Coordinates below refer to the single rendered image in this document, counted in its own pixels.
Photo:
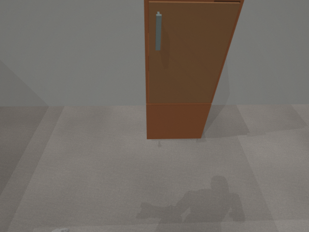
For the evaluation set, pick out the cupboard door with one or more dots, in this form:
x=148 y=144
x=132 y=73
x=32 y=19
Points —
x=194 y=39

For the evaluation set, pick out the handle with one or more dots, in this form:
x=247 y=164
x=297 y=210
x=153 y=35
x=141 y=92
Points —
x=158 y=31

